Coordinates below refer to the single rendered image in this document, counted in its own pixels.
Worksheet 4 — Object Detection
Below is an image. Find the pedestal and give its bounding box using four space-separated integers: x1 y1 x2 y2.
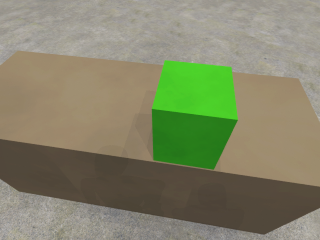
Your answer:
0 50 320 235

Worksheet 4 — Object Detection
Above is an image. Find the carton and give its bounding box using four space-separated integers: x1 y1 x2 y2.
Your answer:
152 60 238 170

